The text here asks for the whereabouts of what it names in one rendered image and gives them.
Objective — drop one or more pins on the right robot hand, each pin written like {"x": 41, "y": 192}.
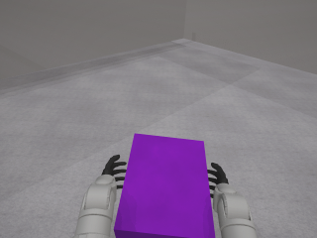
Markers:
{"x": 220, "y": 177}

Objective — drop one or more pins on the left robot forearm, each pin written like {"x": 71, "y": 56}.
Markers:
{"x": 97, "y": 209}

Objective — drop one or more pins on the right robot forearm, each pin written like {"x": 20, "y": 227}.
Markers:
{"x": 234, "y": 213}

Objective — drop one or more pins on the carton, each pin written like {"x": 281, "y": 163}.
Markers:
{"x": 166, "y": 191}

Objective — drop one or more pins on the left robot hand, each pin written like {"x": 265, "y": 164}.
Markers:
{"x": 111, "y": 165}

